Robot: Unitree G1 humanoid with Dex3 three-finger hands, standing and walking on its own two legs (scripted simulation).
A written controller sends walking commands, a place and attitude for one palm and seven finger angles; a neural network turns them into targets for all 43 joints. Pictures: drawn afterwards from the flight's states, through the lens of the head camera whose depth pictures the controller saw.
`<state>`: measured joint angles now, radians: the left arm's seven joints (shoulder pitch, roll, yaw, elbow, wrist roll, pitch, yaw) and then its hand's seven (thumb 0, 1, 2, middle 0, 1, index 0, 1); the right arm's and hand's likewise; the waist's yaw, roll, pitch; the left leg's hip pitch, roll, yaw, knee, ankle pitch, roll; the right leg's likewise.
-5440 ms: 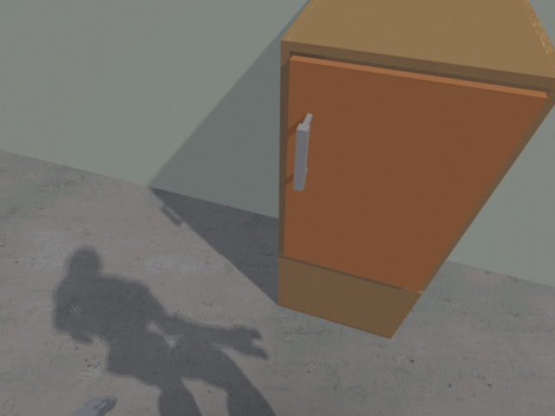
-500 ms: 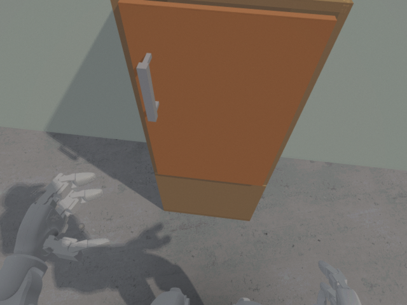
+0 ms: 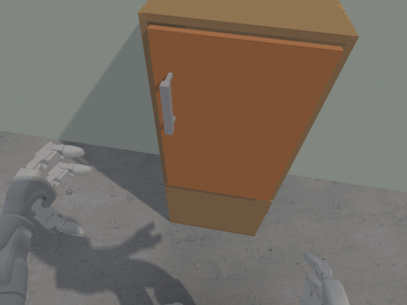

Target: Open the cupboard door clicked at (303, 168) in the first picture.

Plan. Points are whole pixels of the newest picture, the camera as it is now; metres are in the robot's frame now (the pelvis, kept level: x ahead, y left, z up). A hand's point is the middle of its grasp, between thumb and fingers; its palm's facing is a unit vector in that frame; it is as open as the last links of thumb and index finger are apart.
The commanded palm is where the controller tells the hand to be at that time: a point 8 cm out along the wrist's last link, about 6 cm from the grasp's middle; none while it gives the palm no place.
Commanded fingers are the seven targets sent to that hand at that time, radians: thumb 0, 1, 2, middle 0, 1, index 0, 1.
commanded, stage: raise the hand with hooked fingers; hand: left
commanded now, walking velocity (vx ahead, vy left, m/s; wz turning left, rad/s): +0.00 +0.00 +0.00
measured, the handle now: (169, 105) +0.54 +0.13 +0.08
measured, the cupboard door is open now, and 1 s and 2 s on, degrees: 0 0 0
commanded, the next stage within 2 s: move the hooked fingers beside the handle in 0.60 s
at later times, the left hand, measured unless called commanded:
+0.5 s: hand (87, 181) +0.30 +0.24 +0.10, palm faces -0.03 -1.00 -0.03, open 14.0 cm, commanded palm +0.27 +0.29 +0.10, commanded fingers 0.00 -0.50 0.30 -0.30 -1.20 -0.30 -1.20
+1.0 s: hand (100, 164) +0.33 +0.23 +0.10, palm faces -0.06 -1.00 -0.01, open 14.0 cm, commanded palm +0.31 +0.28 +0.10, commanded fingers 0.00 -0.50 0.30 -0.30 -1.20 -0.30 -1.20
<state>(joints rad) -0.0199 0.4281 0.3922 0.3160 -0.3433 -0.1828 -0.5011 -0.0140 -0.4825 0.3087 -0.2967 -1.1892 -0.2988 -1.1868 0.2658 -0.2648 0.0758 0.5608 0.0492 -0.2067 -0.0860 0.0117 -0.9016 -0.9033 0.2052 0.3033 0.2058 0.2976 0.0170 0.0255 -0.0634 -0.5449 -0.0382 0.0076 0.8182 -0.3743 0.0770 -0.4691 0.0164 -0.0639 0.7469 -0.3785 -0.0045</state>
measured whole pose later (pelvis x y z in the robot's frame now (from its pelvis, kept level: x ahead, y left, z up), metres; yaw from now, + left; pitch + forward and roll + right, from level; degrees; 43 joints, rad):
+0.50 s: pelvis +0.01 -0.03 +0.01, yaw -1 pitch +6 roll -2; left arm -0.07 0.44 0.43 0.42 -0.36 -0.19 -0.54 -0.02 -0.49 0.30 -0.30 -1.20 -0.30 -1.20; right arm 0.29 -0.29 0.05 0.58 0.05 -0.20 -0.09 0.01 -0.90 -0.90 0.20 0.30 0.20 0.30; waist -0.01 0.03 -0.06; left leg -0.51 -0.01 0.01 0.77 -0.36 0.04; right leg -0.45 0.04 -0.06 0.71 -0.37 -0.04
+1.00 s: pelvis +0.00 -0.03 +0.00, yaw +0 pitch +7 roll -1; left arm -0.26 0.46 0.41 0.61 -0.33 -0.22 -0.55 -0.02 -0.50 0.30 -0.30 -1.20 -0.30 -1.20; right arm 0.28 -0.29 0.06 0.61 0.06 -0.18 -0.11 0.01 -0.90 -0.90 0.20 0.30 0.20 0.30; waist -0.02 0.03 -0.06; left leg -0.54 -0.01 0.00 0.78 -0.35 0.04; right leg -0.48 0.04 -0.07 0.73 -0.37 -0.04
